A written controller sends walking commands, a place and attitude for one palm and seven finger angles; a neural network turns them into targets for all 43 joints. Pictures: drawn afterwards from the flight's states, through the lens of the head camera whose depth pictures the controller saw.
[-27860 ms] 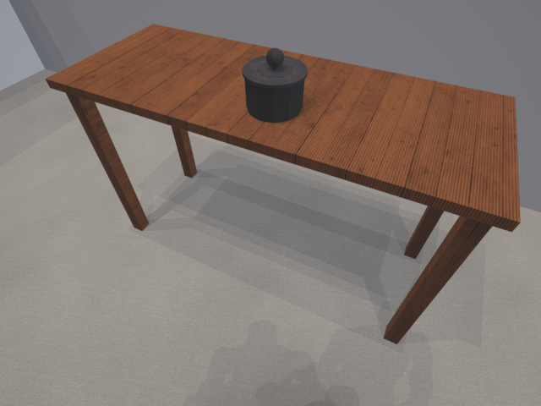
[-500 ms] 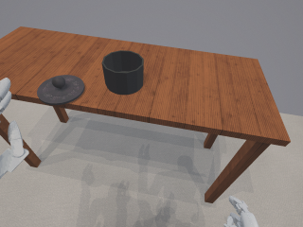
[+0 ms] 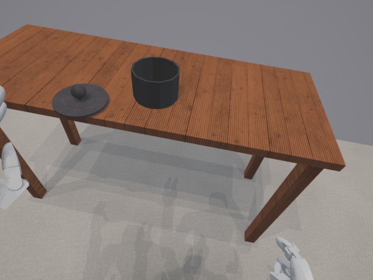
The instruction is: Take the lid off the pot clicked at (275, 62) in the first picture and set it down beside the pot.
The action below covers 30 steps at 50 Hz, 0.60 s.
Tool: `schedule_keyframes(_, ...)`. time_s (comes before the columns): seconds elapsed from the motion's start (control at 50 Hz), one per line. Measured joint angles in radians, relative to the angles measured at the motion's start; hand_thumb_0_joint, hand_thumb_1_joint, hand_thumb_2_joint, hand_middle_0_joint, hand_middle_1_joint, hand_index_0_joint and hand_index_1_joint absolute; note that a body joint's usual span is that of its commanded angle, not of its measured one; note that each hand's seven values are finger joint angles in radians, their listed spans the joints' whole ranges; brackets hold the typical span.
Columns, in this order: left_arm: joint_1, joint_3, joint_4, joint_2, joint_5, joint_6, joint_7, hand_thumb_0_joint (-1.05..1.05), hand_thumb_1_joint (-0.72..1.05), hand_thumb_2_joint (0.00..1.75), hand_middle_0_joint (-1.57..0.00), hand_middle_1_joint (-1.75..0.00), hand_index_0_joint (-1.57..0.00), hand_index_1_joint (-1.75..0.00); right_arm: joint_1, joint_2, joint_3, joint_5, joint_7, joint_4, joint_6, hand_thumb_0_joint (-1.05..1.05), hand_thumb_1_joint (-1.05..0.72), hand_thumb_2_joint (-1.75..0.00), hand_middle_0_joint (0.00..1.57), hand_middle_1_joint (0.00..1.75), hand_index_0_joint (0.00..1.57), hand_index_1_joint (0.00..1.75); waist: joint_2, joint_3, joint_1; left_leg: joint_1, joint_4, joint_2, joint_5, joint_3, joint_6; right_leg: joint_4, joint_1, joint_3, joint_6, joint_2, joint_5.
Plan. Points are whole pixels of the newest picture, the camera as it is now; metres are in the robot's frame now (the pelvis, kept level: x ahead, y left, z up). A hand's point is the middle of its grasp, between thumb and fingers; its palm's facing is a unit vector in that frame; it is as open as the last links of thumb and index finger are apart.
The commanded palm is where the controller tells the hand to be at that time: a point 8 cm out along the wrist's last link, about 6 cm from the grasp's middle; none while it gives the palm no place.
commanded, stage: step back with the hand held close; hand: left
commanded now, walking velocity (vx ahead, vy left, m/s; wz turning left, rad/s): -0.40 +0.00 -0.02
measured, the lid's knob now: (78, 91) +0.61 +0.36 +0.04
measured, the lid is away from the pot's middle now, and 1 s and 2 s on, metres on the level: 0.24 0.24 0.24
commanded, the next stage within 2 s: stop stepping back and stand still in 0.32 s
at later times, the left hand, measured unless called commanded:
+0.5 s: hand (4, 252) +0.13 +0.24 +0.18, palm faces +0.24 -0.87 -0.43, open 7.4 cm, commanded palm +0.07 +0.29 +0.21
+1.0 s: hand out of the picture +0.09 +0.27 +0.19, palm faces +0.32 -0.85 -0.41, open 7.4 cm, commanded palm +0.03 +0.32 +0.21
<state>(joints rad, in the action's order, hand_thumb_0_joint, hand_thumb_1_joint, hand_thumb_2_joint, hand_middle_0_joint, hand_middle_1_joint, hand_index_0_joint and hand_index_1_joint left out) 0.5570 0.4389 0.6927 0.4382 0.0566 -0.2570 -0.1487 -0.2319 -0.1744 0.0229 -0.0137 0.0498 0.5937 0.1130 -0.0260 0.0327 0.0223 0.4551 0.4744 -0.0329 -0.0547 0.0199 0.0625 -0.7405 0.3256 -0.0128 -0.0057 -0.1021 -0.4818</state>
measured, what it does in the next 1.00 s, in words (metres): walks backwards: right foot, then left foot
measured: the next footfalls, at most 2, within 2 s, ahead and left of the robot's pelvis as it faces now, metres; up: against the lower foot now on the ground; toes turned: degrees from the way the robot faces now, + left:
right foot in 0.10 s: -0.03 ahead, -0.15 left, +0.00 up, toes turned -1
left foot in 0.58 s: -0.01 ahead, +0.12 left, +0.00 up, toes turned -4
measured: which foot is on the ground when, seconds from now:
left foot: down 0.00-0.42, up 0.44-0.56, down 0.58-1.00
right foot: up 0.00-0.08, down 0.10-0.60, up 0.62-0.76, down 0.78-1.00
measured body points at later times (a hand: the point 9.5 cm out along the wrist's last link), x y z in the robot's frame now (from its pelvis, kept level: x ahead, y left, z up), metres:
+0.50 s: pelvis -0.09 +0.02 -0.01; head -0.09 +0.05 +0.44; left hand +0.11 +0.28 +0.20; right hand +0.05 -0.24 -0.08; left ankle +0.03 +0.09 -0.71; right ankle -0.10 -0.11 -0.74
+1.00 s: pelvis -0.11 +0.05 +0.00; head -0.12 +0.07 +0.45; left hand +0.06 +0.32 +0.21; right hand +0.03 -0.20 -0.08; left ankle -0.04 +0.12 -0.74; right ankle -0.13 -0.07 -0.74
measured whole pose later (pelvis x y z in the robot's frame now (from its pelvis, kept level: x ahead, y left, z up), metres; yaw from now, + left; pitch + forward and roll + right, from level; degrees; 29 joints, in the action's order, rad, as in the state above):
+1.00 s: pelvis -0.11 +0.05 +0.00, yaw -3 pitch -1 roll -3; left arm 0.62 0.37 0.63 0.39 0.04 -0.20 -0.13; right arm -0.24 -0.20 -0.02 0.00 0.07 0.65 0.10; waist -0.02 0.03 0.01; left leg 0.33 0.54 0.01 -0.18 0.02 0.05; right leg -0.41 0.15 0.03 -0.01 -0.06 -0.25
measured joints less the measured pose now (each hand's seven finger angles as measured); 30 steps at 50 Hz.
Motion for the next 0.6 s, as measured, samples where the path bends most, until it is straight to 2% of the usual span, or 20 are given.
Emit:
schedule_keyframes(0.04, 0.009, -0.006, 0.01, 0.0, 0.008, 0.002, 0.0, 0.02, 0.89, 0.89, -0.21, -0.3, -0.21, -0.3, 0.0, 0.013, -0.012, -0.006, -0.007, 0.002, 0.006, 0.01, -0.9, -0.89, 0.2, 0.3, 0.2, 0.3, 0.004, 0.018, -0.01, 0.0, -0.043, -0.006, 0.03, -0.009, -0.007, 0.142, -0.076, 0.017, -0.009, 0.012, 0.029)
schedule_keyframes(0.08, 0.011, -0.005, 0.02, 0.013, 0.009, 0.0, 0.004, 0.02, 0.89, 0.89, -0.21, -0.3, -0.2, -0.3, 0.01, 0.024, -0.027, -0.011, -0.011, -0.003, 0.001, 0.01, -0.9, -0.89, 0.2, 0.3, 0.2, 0.3, 0.03, 0.028, -0.023, 0.016, -0.053, 0.001, 0.045, -0.035, -0.016, 0.296, -0.146, 0.01, -0.029, 0.041, 0.094)
schedule_keyframes(0.1, 0.0, -0.007, 0.02, 0.016, 0.007, -0.007, 0.008, 0.02, 0.89, 0.89, -0.21, -0.3, -0.2, -0.3, 0.024, 0.025, -0.033, -0.012, -0.011, -0.003, -0.003, 0.01, -0.9, -0.89, 0.2, 0.3, 0.21, 0.3, 0.04, 0.025, -0.034, 0.034, -0.031, 0.001, 0.039, -0.053, -0.024, 0.34, -0.152, 0.0, -0.029, 0.055, 0.168)
schedule_keyframes(0.14, -0.042, -0.043, -0.001, 0.001, 0.0, -0.016, 0.019, 0.02, 0.89, 0.89, -0.21, -0.3, -0.2, -0.3, 0.049, 0.014, -0.034, -0.01, -0.006, 0.02, -0.012, 0.01, -0.9, -0.89, 0.2, 0.3, 0.21, 0.3, 0.015, 0.004, -0.036, 0.054, 0.034, -0.01, -0.042, -0.041, -0.046, 0.327, -0.146, 0.0, 0.007, 0.043, 0.224)
schedule_keyframes(0.18, -0.068, -0.068, -0.008, 0.001, -0.006, -0.011, 0.027, 0.02, 0.89, 0.89, -0.21, -0.3, -0.21, -0.3, 0.048, 0.006, -0.031, -0.003, -0.002, 0.043, -0.019, 0.01, -0.9, -0.89, 0.2, 0.3, 0.21, 0.3, 0.014, 0.005, -0.024, 0.069, 0.098, 0.003, -0.143, -0.023, -0.065, 0.303, -0.144, 0.002, 0.026, 0.046, 0.207)
schedule_keyframes(0.2, -0.067, -0.072, -0.006, 0.001, -0.007, -0.009, 0.028, 0.02, 0.89, 0.89, -0.21, -0.3, -0.21, -0.3, 0.041, 0.001, -0.03, 0.0, 0.0, 0.047, -0.024, 0.01, -0.9, -0.89, 0.2, 0.3, 0.21, 0.3, 0.015, 0.009, -0.017, 0.062, 0.118, 0.006, -0.149, -0.018, -0.069, 0.288, -0.143, 0.001, 0.032, 0.048, 0.195)
schedule_keyframes(0.22, -0.062, -0.073, -0.003, 0.0, -0.005, -0.008, 0.03, 0.02, 0.89, 0.89, -0.21, -0.3, -0.21, -0.3, 0.033, -0.006, -0.028, 0.003, 0.002, 0.046, -0.029, 0.01, -0.9, -0.89, 0.2, 0.3, 0.21, 0.3, 0.012, 0.015, -0.006, 0.052, 0.114, 0.006, -0.118, -0.013, -0.065, 0.27, -0.139, 0.001, 0.037, 0.046, 0.184)
schedule_keyframes(0.26, -0.062, -0.068, -0.002, 0.004, 0.004, -0.008, 0.035, 0.02, 0.89, 0.89, -0.21, -0.3, -0.21, -0.3, 0.022, -0.019, -0.019, 0.009, 0.009, 0.04, -0.036, 0.01, -0.9, -0.89, 0.2, 0.3, 0.21, 0.3, 0.006, 0.01, 0.016, 0.046, 0.098, 0.007, -0.001, -0.009, -0.021, 0.235, -0.13, 0.008, 0.042, 0.043, 0.165)
schedule_keyframes(0.3, -0.064, -0.048, -0.017, 0.012, 0.014, -0.012, 0.039, 0.02, 0.89, 0.89, -0.21, -0.3, -0.21, -0.3, 0.022, -0.017, -0.012, 0.008, 0.012, 0.037, -0.038, 0.01, -0.9, -0.89, 0.2, 0.3, 0.21, 0.3, 0.019, 0.001, 0.026, 0.038, 0.067, 0.013, 0.01, -0.017, 0.007, 0.17, -0.097, -0.008, 0.016, 0.036, 0.082)
schedule_keyframes(0.36, -0.035, -0.007, -0.028, 0.034, 0.029, 0.002, 0.038, 0.02, 0.89, 0.89, -0.21, -0.3, -0.21, -0.3, 0.008, -0.006, -0.003, -0.012, 0.006, 0.016, -0.029, 0.01, -0.9, -0.89, 0.2, 0.3, 0.2, 0.3, 0.018, 0.002, 0.038, 0.026, -0.042, 0.008, 0.066, -0.009, -0.004, 0.107, -0.061, 0.001, -0.02, -0.003, -0.015)
schedule_keyframes(0.4, 0.007, 0.015, -0.016, 0.055, 0.036, 0.01, 0.036, 0.02, 0.89, 0.89, -0.21, -0.3, -0.21, -0.3, -0.008, -0.003, -0.001, -0.013, -0.002, 0.001, -0.022, 0.01, -0.9, -0.89, 0.2, 0.3, 0.2, 0.3, 0.021, 0.008, 0.032, 0.03, -0.083, 0.008, 0.068, -0.01, -0.018, 0.205, -0.096, 0.03, -0.031, -0.007, 0.009)
schedule_keyframes(0.42, 0.028, 0.025, -0.003, 0.066, 0.036, 0.011, 0.034, 0.02, 0.89, 0.89, -0.21, -0.3, -0.21, -0.3, -0.013, -0.003, -0.001, -0.011, -0.005, -0.005, -0.02, 0.01, -0.9, -0.89, 0.2, 0.3, 0.2, 0.3, 0.034, 0.011, 0.022, 0.044, -0.074, 0.017, 0.038, -0.021, -0.031, 0.274, -0.118, 0.034, -0.039, 0.008, 0.051)
schedule_keyframes(0.44, 0.009, 0.001, -0.048, 0.065, 0.008, -0.007, 0.049, 0.02, 0.89, 0.89, -0.21, -0.3, -0.2, -0.3, -0.007, -0.021, 0.0, -0.001, -0.013, 0.011, -0.002, 0.01, -0.9, -0.89, 0.2, 0.3, 0.2, 0.3, 0.03, 0.009, 0.001, 0.093, 0.021, 0.03, -0.015, -0.01, -0.045, 0.298, -0.103, 0.054, -0.05, 0.031, 0.198)
schedule_keyframes(0.46, -0.012, -0.031, -0.077, 0.043, 0.003, 0.021, 0.066, 0.01, 0.89, 0.89, -0.21, -0.3, -0.2, -0.3, 0.007, -0.041, 0.005, 0.002, -0.022, 0.033, -0.002, 0.01, -0.9, -0.89, 0.2, 0.3, 0.2, 0.3, 0.017, -0.004, -0.016, 0.116, 0.144, 0.039, -0.117, 0.014, -0.064, 0.272, -0.091, 0.06, -0.043, 0.041, 0.271)
schedule_keyframes(0.48, -0.013, -0.055, -0.08, 0.02, 0.0, 0.051, 0.069, 0.02, 0.89, 0.89, -0.21, -0.3, -0.2, -0.3, 0.01, -0.051, 0.004, 0.003, -0.02, 0.051, -0.011, 0.01, -0.9, -0.89, 0.2, 0.3, 0.2, 0.3, 0.014, -0.005, -0.022, 0.119, 0.247, 0.045, -0.21, 0.022, -0.072, 0.244, -0.086, 0.055, -0.025, 0.047, 0.264)
schedule_keyframes(0.52, 0.025, -0.076, -0.054, -0.014, -0.007, 0.077, 0.06, 0.02, 0.89, 0.89, -0.21, -0.3, -0.21, -0.3, -0.01, -0.049, 0.001, 0.007, -0.009, 0.063, -0.032, 0.01, -0.9, -0.89, 0.2, 0.3, 0.21, 0.3, 0.034, 0.027, -0.021, 0.089, 0.378, 0.047, -0.297, 0.01, -0.071, 0.218, -0.078, 0.04, 0.006, 0.065, 0.206)
schedule_keyframes(0.54, 0.042, -0.082, -0.031, -0.026, -0.009, 0.083, 0.053, 0.02, 0.89, 0.89, -0.21, -0.3, -0.21, -0.3, -0.026, -0.046, -0.003, 0.01, 0.0, 0.06, -0.036, 0.01, -0.9, -0.89, 0.2, 0.3, 0.21, 0.3, 0.046, 0.043, -0.015, 0.048, 0.375, 0.041, -0.31, 0.004, -0.067, 0.213, -0.074, 0.037, 0.013, 0.073, 0.194)
schedule_keyframes(0.58, 0.043, -0.086, 0.014, -0.04, -0.012, 0.076, 0.035, 0.02, 0.89, 0.89, -0.21, -0.3, -0.21, -0.3, -0.06, -0.054, -0.012, 0.016, 0.022, 0.038, -0.021, 0.01, -0.9, -0.89, 0.2, 0.3, 0.2, 0.3, 0.041, 0.059, 0.003, -0.059, 0.214, 0.012, -0.29, 0.018, -0.052, 0.196, -0.056, 0.056, 0.024, 0.077, 0.186)
schedule_keyframes(0.6, 0.023, -0.083, 0.024, -0.041, -0.012, 0.064, 0.025, 0.02, 0.88, 0.89, -0.21, -0.3, -0.21, -0.3, -0.061, -0.053, -0.013, 0.017, 0.032, 0.038, -0.008, 0.01, -0.9, -0.89, 0.2, 0.3, 0.2, 0.3, 0.045, 0.047, 0.013, -0.06, 0.183, 0.02, -0.239, 0.022, -0.035, 0.182, -0.047, 0.066, 0.028, 0.088, 0.182)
